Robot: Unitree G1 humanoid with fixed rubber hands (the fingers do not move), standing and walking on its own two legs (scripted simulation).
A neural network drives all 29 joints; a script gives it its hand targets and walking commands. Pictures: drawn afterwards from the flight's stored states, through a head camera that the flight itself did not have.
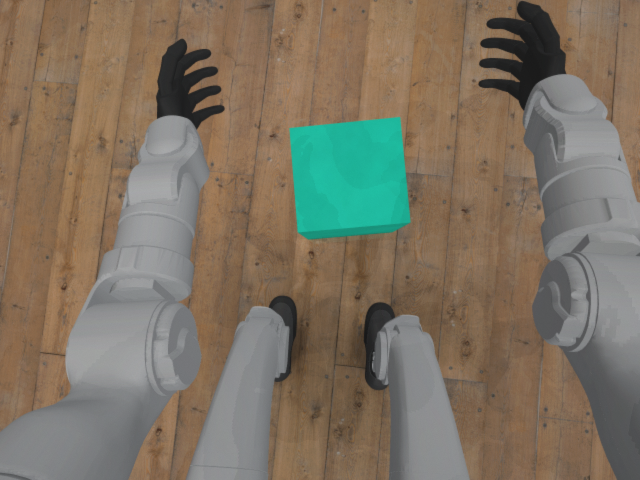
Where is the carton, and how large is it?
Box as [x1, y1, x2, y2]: [289, 117, 410, 239]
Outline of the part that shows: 399,117 289,128 297,229 299,233 308,239 390,232 410,222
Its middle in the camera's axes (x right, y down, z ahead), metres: +0.06 -0.11 +0.85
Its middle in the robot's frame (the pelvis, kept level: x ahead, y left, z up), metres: +0.50 -0.01 -0.51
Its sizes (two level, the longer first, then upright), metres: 0.210 0.200 0.250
